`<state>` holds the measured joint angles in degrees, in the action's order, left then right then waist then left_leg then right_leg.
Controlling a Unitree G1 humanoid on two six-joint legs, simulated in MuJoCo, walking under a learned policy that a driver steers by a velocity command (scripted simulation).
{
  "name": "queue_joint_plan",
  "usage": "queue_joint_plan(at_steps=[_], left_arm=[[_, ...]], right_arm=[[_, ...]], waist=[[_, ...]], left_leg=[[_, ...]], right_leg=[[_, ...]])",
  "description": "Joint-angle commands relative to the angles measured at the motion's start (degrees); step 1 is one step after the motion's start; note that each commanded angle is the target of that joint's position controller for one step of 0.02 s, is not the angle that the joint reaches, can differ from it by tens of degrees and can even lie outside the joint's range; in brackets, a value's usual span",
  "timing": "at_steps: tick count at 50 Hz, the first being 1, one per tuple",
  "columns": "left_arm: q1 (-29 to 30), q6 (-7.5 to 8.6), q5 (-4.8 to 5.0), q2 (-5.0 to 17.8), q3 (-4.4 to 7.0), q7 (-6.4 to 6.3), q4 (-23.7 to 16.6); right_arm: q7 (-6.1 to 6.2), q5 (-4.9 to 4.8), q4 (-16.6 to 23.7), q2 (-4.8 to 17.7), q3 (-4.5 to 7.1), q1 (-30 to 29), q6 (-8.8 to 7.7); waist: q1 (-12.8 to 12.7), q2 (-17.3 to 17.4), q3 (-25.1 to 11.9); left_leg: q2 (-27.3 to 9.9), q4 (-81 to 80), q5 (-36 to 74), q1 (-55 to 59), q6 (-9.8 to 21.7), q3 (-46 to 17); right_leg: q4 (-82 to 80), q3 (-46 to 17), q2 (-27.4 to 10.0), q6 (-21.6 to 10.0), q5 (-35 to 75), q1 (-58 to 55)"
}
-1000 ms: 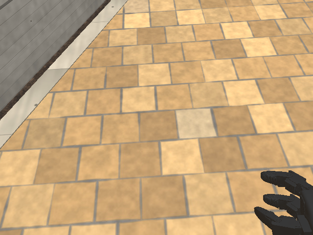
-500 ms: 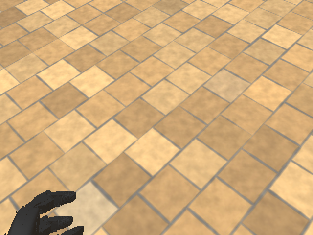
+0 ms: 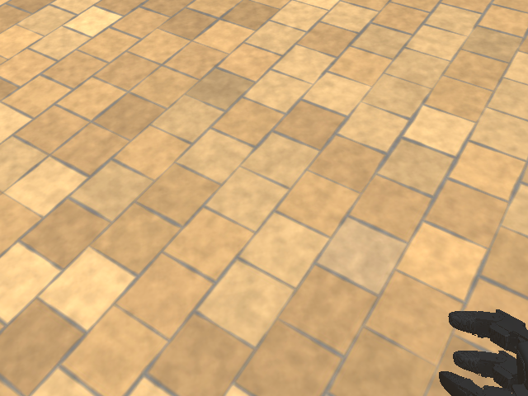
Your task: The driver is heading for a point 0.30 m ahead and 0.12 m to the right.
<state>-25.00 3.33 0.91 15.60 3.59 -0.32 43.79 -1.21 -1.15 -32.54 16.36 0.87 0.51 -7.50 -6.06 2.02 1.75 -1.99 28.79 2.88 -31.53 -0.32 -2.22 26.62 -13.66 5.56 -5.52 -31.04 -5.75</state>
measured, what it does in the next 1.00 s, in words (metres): walks ahead: right foot, then left foot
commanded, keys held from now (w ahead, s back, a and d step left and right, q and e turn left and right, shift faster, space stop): w+shift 0.14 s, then shift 0.86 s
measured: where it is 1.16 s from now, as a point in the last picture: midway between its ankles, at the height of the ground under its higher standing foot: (292, 375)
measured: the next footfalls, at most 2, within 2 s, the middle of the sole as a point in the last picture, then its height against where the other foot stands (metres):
right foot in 0.42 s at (341, 357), level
left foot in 0.78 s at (246, 361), level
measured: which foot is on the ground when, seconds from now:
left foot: down 0.00-0.44, up 0.46-0.76, down 0.78-1.00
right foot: down 0.00-0.00, up 0.02-0.40, down 0.42-1.00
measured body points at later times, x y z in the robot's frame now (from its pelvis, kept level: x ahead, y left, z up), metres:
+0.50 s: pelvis +0.38 +0.01 +0.01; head +0.42 -0.01 +0.45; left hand +0.64 +0.22 -0.06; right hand +0.38 -0.26 -0.13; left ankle +0.21 +0.16 -0.64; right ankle +0.53 -0.07 -0.71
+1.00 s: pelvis +0.49 +0.03 +0.02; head +0.50 +0.03 +0.47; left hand +0.61 +0.28 -0.11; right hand +0.58 -0.23 -0.10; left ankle +0.50 +0.17 -0.71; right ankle +0.53 -0.07 -0.71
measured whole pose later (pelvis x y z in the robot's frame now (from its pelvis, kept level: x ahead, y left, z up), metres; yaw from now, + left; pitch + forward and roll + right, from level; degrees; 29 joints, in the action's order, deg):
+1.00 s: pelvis +0.49 +0.03 +0.02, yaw -2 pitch +0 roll +0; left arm -8.9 0.3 -0.9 13.5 1.1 -0.6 53.0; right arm 1.7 1.0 -50.6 13.7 0.6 12.1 -0.8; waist -0.3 0.0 0.9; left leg -1.6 30.0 -15.9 -13.8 -1.9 -1.9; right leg 28.5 -1.3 3.1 -2.0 -11.5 16.7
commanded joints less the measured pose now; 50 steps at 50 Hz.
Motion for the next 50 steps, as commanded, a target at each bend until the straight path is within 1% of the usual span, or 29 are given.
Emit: queue_joint_plan(at_steps=[1,2,3,4,5,6,7,9,10,12,14,17,19,21,22,23,24,25,26,27,30,32,34,38,40,41,42,44,50], left_arm=[[5.3,-0.07,-2.95,6.1,0.77,0.42,-4.0],[-8.9,1.26,1.09,-2.8,-1.67,1.09,-4.1],[-3.8,1.31,3.12,3.0,-1.53,0.65,-3.1],[6.7,1.56,2.8,6.8,-0.67,0.67,-5.2],[14.0,2.11,1.25,6.0,-1.08,0.52,-7.0],[16.0,2.68,0.5,4.6,-1.18,0.72,-8.2],[14.9,2.56,0.62,3.5,-1.16,1.08,-8.0],[14.1,1.81,0.79,2.6,-1.25,1.13,-7.3],[14.3,1.6,0.2,2.2,-1.42,1.16,-7.6],[17.7,2.24,-1.2,0.7,-2.35,1.69,-9.2],[22.4,3.26,-1.52,-0.3,-3.06,2.82,-9.7],[26.6,3.44,-1.36,2.6,-2.01,3.76,-10.7],[23.5,3.32,-1.77,5.4,-0.78,3.55,-9.4],[11.3,3.06,-2.35,7.5,0.62,2.99,-5.0],[5.6,2.74,-3.27,11.0,1.12,2.25,-3.8],[7.5,2.54,-4.69,10.9,-0.14,2.27,-4.6],[7.6,2.13,-2.95,6.9,-0.52,2.93,-4.4],[13.2,1.74,-1.39,5.5,-0.88,3.15,-5.2],[17.6,1.3,-0.62,3.5,-1.51,3.05,-5.2],[19.3,1.21,-1.29,2.9,-1.86,2.82,-4.9],[21.8,0.85,-3.22,4.2,-1.35,2.45,-2.9],[22.1,0.7,-3.17,4.8,-1.09,1.94,-1.7],[21.4,0.08,-2.8,5.6,-0.79,1.36,-0.4],[22.0,-1.33,-1.89,4.8,-1.32,0.82,1.3],[18.4,-1.43,-2.08,2.9,-2.06,0.71,3.2],[14.9,-1.55,-1.74,3.9,-1.41,0.53,3.7],[16.8,-1.81,-1.98,4.8,-1.25,0.09,4.0],[17.6,-2.36,-1.95,3.7,-1.35,-0.49,4.3],[17.0,-2.57,-1.48,3.9,-1.17,-0.47,7.5]], right_arm=[[1.54,-0.44,-1.6,12.8,5.41,28.4,0.33],[-0.2,1.09,-5.3,17.8,6.31,30.6,0.37],[-0.55,0.97,-4.6,10.3,4.94,30.3,0.28],[0.03,0.96,-4.9,6.9,4.28,26.6,0.73],[-0.07,1.66,-5.7,7.4,4.2,25.2,1.05],[-0.38,2.19,-6.3,7.1,4.03,23.2,0.85],[-0.54,2.68,-6.8,4.4,3.1,21.4,0.49],[-1.07,1.81,-7.5,1.7,1.95,18.6,0.28],[-0.97,1.07,-8.2,2.0,1.83,18.3,0.17],[-0.08,0.59,-9.1,5.6,2.5,17.4,0.25],[0.86,0.16,-10.2,7.7,3.01,19.1,0.6],[1.65,-0.29,-12.8,9.1,3.35,23.4,1.14],[1.98,0.12,-13.4,9.6,3.62,23.3,2.03],[2.18,0.3,-12.4,9.8,3.61,20.3,3.32],[2.42,1.56,-10.6,7.8,2.9,20.8,3.59],[1.56,1.36,-12.8,-1.6,-0.02,35.5,4.0],[1.09,0.5,-15.8,2.8,0.45,38.7,4.39],[1.14,-0.14,-14.3,6.4,1.48,31.4,4.92],[2.04,0.34,-12.6,8.1,2.17,24.0,5.46],[2.81,0.92,-11.9,8.3,2.5,20.8,6.26],[3.46,1.25,-12.5,4.2,1.89,22.7,8.2],[3.75,1.61,-12.6,2.5,1.27,20.8,8.48],[3.74,1.56,-12.9,3.0,1.34,18.4,8.93],[3.45,2.53,-13.1,3.2,1.45,14.3,9.15],[3.58,3.48,-12.0,5.2,1.43,12.7,8.65],[3.67,2.83,-12.5,9.7,2.61,10.9,8.54],[3.31,2.74,-13.1,7.3,2.39,11.0,8.06],[3.04,2.94,-13.7,4.2,1.36,9.7,6.96],[3.05,1.88,-16.0,4.4,1.16,11.5,5.61]], waist=[[18.7,-5.7,-18.2],[9.9,26.8,-28.2],[13.5,20.0,-22.8],[15.0,9.8,-12.1],[14.6,-1.9,-6.3],[11.9,-2.0,-3.0],[9.0,-0.1,-2.3],[6.1,1.4,0.7],[5.1,0.7,1.8],[5.0,0.3,3.0],[7.2,1.2,1.4],[8.0,3.6,0.4],[5.6,3.8,-1.9],[-1.2,2.4,-8.0],[-2.1,-5.0,-14.0],[5.6,-18.7,-24.8],[4.2,-13.3,-30.7],[4.5,-9.2,-22.5],[5.0,-4.0,-15.0],[5.6,-3.7,-11.1],[9.6,-6.8,-9.7],[9.4,-6.8,-10.7],[8.4,-6.7,-11.5],[8.5,-6.1,-5.9],[7.7,-3.4,-3.1],[4.3,3.1,-1.1],[5.8,3.2,-0.5],[5.0,3.3,-0.9],[5.8,-0.1,-4.3]], left_leg=[[-6.0,10.4,-14.8,45.1,5.2,-6.0],[-19.9,-5.8,-43.1,61.9,16.5,-43.6],[-19.8,-14.4,-56.0,59.8,14.2,-52.9],[-17.9,-14.0,-47.8,52.0,12.4,-42.4],[-14.5,-13.9,-34.8,42.8,11.0,-33.5],[-12.7,-13.7,-28.3,36.8,12.0,-28.6],[-10.7,-14.9,-25.2,32.6,11.9,-24.5],[-9.6,-15.9,-5.3,27.5,12.4,-18.3],[-10.3,-15.5,7.7,25.6,12.7,-15.4],[-8.9,-16.6,23.0,21.8,12.0,-8.3],[-4.6,-18.0,22.5,18.1,9.8,-1.7],[-6.2,-18.6,15.7,22.8,8.2,-1.8],[-6.7,-13.1,19.3,27.2,6.6,-1.7],[-4.1,2.7,24.3,26.4,3.3,0.7],[-0.3,19.3,7.5,18.1,1.0,1.9],[7.0,43.0,-41.4,4.3,-2.4,-2.3],[5.4,47.2,-41.8,4.2,-2.3,-9.1],[2.3,46.0,-39.5,1.4,-2.4,-6.9],[0.3,41.4,-35.8,0.2,-3.0,-4.3],[-0.8,38.6,-33.0,1.9,-3.4,-4.0],[-2.1,27.9,-29.8,12.8,-4.4,-2.6],[-2.0,20.2,-27.3,16.3,-4.5,-1.6],[-1.9,15.1,-20.6,19.4,-4.0,-1.2],[-0.6,3.3,-13.2,24.9,-1.4,0.2],[-4.9,-4.0,-11.5,25.9,1.1,-4.0],[-5.1,-3.7,-19.5,20.4,2.7,-3.9],[-3.4,-5.6,-27.1,14.3,2.4,-3.2],[-2.8,-7.1,-24.2,11.6,0.6,-2.8],[-1.9,-4.1,-9.9,17.0,0.3,-1.6]], right_leg=[[33.3,-1.5,-8.9,-2.3,51.6,23.0],[55.7,1.8,1.6,1.6,3.8,42.8],[58.5,2.1,-2.2,0.8,5.6,50.4],[58.0,4.5,-4.6,0.3,8.7,53.5],[54.7,6.1,-6.3,0.0,10.6,51.2],[50.9,5.9,-7.7,0.0,12.2,50.4],[47.7,5.4,-10.0,-0.2,13.6,47.4],[42.8,6.9,-10.7,1.2,12.4,45.0],[38.9,7.8,-11.0,2.3,11.3,45.0],[27.4,11.3,-10.1,4.2,17.3,43.1],[12.8,14.8,-6.9,4.6,32.8,33.1],[2.9,12.9,-4.4,3.4,44.0,27.2],[1.3,12.4,-3.1,1.9,43.1,23.4],[0.2,12.8,-3.3,0.4,46.1,10.5],[3.8,4.4,-12.7,-2.4,68.0,-1.7],[6.5,-16.0,-29.4,-15.4,86.6,-16.5],[3.2,-20.6,-27.7,-16.6,77.7,-14.5],[0.9,-14.2,-24.7,-14.8,67.5,-6.8],[-1.9,-9.6,-21.2,-11.8,58.7,2.2],[-3.9,-7.6,-20.0,-10.5,56.9,10.0],[-8.0,-1.3,-16.7,-9.1,53.9,22.8],[-8.5,1.6,-15.8,-9.1,53.3,24.6],[-10.1,2.0,-15.6,-8.6,41.7,25.6],[-12.3,1.5,-12.8,-4.4,8.3,31.8],[-9.7,2.5,-9.8,0.3,1.2,33.1],[-8.9,6.2,-6.3,2.1,3.1,31.6],[-6.4,8.1,-5.5,3.1,7.0,26.0],[-4.0,8.3,-6.1,2.5,12.3,21.1],[-1.2,8.8,-6.2,1.7,26.7,17.5]])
